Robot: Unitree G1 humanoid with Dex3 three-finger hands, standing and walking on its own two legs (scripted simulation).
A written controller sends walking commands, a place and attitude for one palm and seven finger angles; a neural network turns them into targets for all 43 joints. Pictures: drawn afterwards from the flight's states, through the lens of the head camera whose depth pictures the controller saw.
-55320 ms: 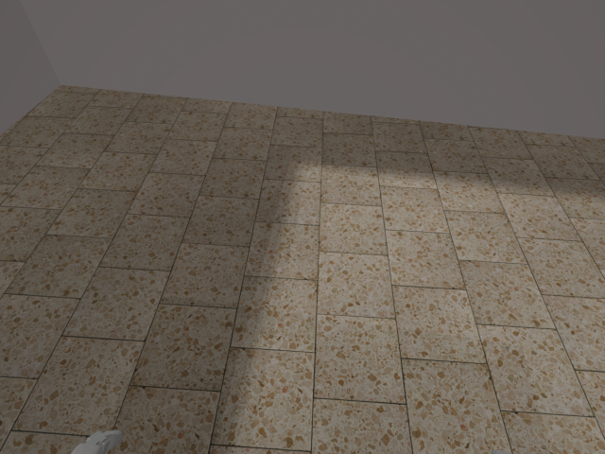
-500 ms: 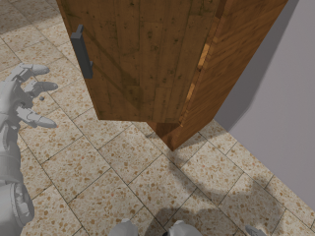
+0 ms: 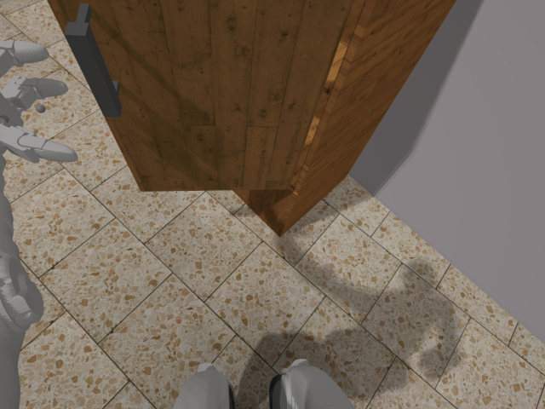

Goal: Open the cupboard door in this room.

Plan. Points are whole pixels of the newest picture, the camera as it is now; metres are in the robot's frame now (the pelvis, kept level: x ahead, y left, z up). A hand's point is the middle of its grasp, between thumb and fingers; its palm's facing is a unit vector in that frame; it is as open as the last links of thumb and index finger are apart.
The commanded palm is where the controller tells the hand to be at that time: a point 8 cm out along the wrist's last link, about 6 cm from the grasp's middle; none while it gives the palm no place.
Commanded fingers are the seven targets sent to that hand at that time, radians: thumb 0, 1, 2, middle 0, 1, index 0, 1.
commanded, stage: move the hooked fingers beside the handle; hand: left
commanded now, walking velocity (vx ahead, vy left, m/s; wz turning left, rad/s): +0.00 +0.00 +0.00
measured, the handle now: (99, 64) +0.58 +0.22 +0.09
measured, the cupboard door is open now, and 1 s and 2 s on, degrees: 50 50 50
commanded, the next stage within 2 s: slide the fingers in behind the handle in 1.02 s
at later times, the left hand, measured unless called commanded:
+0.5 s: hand (49, 94) +0.52 +0.27 +0.08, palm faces +0.03 -1.00 -0.02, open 14.0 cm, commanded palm +0.51 +0.31 +0.08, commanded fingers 0.00 -0.50 0.30 -0.30 -1.20 -0.30 -1.20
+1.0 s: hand (54, 90) +0.53 +0.27 +0.09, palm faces +0.03 -1.00 -0.02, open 14.0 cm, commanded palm +0.52 +0.30 +0.08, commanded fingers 0.00 -0.50 0.30 -0.30 -1.20 -0.30 -1.20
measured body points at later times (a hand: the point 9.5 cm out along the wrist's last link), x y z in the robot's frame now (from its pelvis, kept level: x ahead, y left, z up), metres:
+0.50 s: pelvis +0.01 -0.01 +0.00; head +0.17 +0.03 +0.42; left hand +0.52 +0.33 +0.09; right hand -0.02 -0.28 -0.09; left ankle +0.01 +0.06 -0.68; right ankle +0.01 -0.12 -0.68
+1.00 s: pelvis +0.01 +0.00 +0.00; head +0.16 +0.03 +0.42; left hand +0.52 +0.32 +0.09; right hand +0.00 -0.28 -0.10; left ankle +0.01 +0.06 -0.68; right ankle +0.01 -0.12 -0.68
